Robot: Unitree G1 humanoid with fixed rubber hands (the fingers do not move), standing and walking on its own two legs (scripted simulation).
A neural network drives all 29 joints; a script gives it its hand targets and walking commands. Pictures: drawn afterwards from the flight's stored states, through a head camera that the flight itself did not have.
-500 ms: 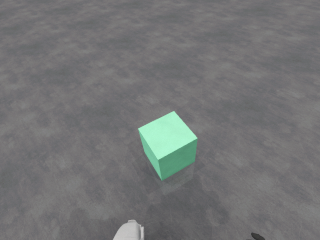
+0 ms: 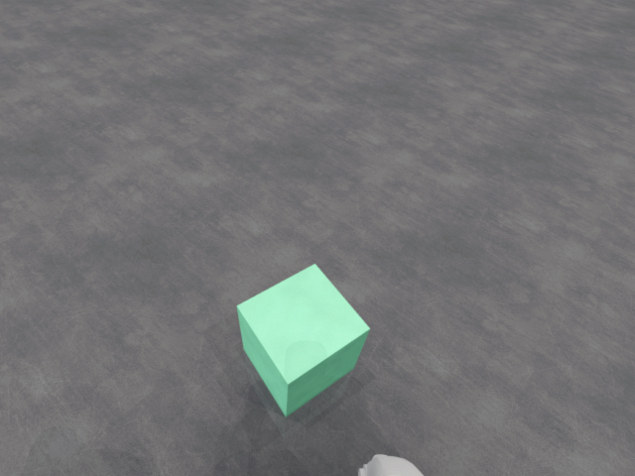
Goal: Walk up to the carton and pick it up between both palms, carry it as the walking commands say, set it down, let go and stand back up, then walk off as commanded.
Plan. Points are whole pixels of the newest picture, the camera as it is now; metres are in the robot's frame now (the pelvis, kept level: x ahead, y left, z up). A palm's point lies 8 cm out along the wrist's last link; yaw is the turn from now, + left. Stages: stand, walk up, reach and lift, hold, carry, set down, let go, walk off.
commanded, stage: walk up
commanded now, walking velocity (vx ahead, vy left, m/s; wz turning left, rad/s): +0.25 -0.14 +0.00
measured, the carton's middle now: (300, 340) +0.58 -0.02 -0.64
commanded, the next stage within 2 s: none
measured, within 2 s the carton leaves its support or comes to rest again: neither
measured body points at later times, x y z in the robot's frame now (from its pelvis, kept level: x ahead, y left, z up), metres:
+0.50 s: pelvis +0.05 -0.02 -0.01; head +0.08 -0.05 +0.44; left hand +0.07 +0.25 -0.14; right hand +0.13 -0.29 -0.16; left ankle +0.05 +0.14 -0.69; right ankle +0.09 -0.16 -0.75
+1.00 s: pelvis +0.04 +0.02 -0.01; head +0.05 +0.02 +0.44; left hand +0.04 +0.25 -0.17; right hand +0.08 -0.21 -0.17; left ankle +0.07 +0.14 -0.75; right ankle +0.05 -0.10 -0.74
